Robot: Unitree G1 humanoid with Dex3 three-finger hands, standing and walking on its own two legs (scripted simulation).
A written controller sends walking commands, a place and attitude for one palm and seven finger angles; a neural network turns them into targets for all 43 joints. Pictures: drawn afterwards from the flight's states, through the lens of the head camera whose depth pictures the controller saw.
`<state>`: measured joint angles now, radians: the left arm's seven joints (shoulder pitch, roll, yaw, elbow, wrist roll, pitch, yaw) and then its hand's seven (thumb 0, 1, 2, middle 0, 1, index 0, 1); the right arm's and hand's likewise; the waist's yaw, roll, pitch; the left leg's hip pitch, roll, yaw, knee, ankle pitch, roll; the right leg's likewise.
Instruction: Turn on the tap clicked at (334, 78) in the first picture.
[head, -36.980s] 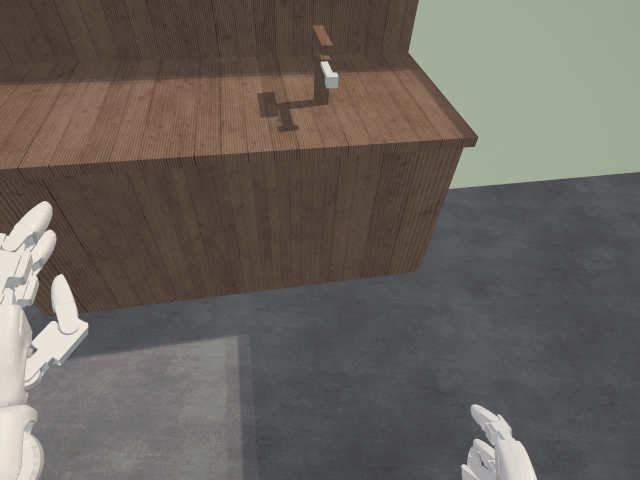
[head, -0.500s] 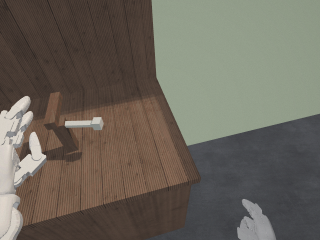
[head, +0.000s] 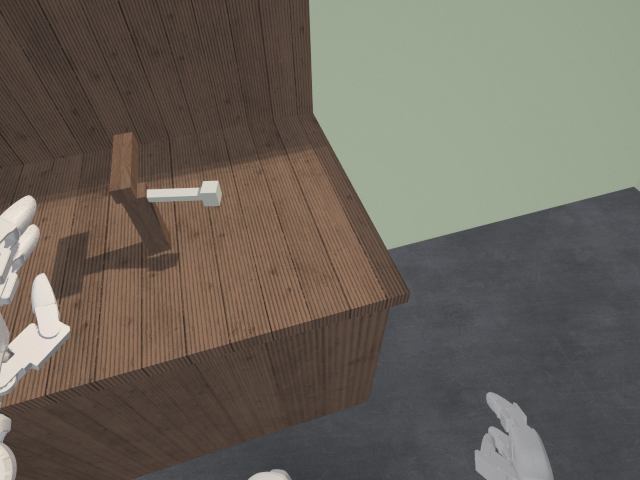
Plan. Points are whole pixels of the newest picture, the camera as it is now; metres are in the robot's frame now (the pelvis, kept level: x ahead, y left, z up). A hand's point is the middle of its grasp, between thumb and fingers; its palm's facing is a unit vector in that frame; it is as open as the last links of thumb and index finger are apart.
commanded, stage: step back with the hand held close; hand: left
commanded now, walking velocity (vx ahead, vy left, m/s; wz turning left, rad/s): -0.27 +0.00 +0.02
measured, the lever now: (211, 193) +0.50 +0.22 +0.06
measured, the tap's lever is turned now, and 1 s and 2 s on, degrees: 75 75 75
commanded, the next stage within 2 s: stop stepping back and stand still in 0.56 s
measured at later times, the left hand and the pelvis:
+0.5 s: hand out of the picture +0.09 +0.22 +0.19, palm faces +0.46 -0.79 -0.41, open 7.4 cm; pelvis -0.09 -0.02 +0.00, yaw +3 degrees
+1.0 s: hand out of the picture -0.02 +0.22 +0.17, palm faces +0.42 -0.82 -0.39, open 7.4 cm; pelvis -0.23 -0.03 +0.00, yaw +0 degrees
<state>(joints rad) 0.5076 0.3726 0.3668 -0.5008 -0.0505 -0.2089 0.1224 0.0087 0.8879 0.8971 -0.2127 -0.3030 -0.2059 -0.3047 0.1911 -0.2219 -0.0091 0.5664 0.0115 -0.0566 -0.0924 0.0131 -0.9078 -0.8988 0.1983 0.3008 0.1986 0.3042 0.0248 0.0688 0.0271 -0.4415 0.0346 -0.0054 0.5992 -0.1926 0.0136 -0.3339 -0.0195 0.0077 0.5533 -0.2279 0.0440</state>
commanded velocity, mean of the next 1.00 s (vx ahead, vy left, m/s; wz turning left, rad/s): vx -0.13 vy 0.00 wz -0.02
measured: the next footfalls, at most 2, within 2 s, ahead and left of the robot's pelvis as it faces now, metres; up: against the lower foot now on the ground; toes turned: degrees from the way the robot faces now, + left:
right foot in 0.40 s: -0.03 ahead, -0.13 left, +0.00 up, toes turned +4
left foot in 0.68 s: -0.14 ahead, +0.13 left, +0.00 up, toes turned +6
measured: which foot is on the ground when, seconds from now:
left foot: down 0.00-0.42, up 0.44-0.66, down 0.68-0.90, up 0.92-1.00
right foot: down 0.00-0.24, up 0.26-0.38, down 0.40-0.70, up 0.72-0.88, down 0.90-1.00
